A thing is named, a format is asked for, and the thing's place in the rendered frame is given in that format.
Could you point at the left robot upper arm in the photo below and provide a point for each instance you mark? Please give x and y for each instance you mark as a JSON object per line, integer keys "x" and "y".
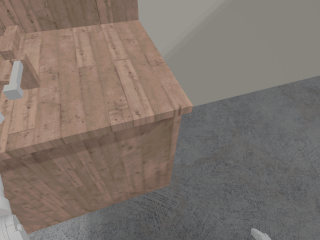
{"x": 11, "y": 229}

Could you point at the robot left forearm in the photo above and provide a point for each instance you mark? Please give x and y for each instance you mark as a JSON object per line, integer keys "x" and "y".
{"x": 5, "y": 208}

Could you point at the tap lever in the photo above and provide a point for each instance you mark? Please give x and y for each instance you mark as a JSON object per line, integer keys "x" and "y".
{"x": 13, "y": 90}

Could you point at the counter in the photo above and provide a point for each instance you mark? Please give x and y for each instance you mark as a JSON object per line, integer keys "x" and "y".
{"x": 100, "y": 115}

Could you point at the right robot hand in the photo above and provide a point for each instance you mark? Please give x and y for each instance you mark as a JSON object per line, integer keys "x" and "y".
{"x": 258, "y": 235}

